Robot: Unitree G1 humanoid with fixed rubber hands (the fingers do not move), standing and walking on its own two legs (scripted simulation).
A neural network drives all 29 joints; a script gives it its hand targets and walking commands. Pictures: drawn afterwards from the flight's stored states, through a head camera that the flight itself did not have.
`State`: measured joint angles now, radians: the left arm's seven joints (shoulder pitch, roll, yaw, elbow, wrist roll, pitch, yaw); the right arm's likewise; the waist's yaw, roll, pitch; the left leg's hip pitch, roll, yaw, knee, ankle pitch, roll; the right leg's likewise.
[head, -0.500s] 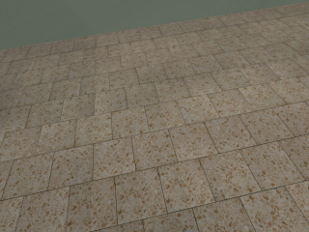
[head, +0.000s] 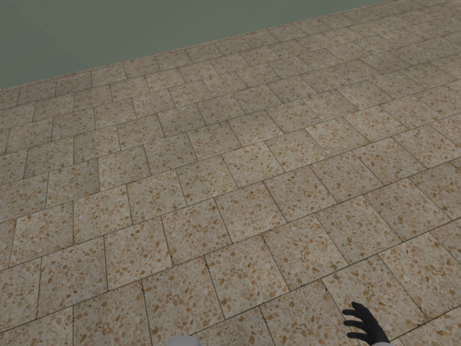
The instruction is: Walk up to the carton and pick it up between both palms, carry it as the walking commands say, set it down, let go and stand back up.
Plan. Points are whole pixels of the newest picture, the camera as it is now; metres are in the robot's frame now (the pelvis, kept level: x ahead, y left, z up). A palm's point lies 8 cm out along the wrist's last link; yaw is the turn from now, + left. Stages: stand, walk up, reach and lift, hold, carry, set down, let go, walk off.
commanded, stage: walk up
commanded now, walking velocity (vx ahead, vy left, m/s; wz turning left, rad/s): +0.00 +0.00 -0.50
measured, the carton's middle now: out of the picture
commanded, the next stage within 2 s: none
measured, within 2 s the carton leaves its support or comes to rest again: neither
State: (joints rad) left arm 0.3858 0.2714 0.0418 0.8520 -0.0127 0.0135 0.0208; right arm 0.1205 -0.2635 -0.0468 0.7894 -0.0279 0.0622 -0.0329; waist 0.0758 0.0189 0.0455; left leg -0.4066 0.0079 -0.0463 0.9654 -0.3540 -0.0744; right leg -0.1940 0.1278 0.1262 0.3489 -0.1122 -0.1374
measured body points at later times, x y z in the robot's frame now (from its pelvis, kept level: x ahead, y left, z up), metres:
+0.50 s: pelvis -0.02 +0.03 -0.02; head +0.00 +0.02 +0.43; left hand +0.14 +0.28 -0.14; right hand +0.03 -0.25 -0.14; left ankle -0.03 +0.19 -0.75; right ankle -0.03 -0.07 -0.70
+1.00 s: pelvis -0.05 -0.02 -0.01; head -0.02 -0.04 +0.44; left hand +0.12 +0.22 -0.12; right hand +0.00 -0.31 -0.12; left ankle +0.03 +0.12 -0.70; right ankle -0.03 -0.10 -0.75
